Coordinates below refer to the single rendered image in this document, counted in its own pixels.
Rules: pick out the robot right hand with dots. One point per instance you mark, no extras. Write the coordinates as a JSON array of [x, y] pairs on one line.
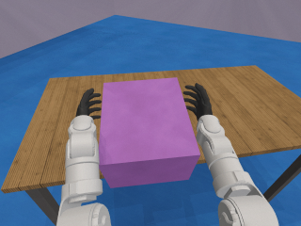
[[202, 103]]

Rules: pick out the carton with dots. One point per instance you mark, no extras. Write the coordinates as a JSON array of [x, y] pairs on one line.
[[146, 136]]

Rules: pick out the left robot forearm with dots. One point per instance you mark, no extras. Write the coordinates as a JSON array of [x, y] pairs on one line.
[[82, 172]]

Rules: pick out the left robot upper arm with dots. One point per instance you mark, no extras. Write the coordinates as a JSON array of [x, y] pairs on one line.
[[94, 214]]

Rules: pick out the robot left hand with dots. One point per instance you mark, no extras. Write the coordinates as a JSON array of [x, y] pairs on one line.
[[83, 108]]

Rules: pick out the table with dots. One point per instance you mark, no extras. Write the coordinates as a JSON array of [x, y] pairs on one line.
[[259, 115]]

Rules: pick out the right robot upper arm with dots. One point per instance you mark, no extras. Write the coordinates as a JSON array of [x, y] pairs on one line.
[[251, 210]]

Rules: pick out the right robot forearm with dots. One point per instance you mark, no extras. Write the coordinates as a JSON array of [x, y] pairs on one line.
[[229, 177]]

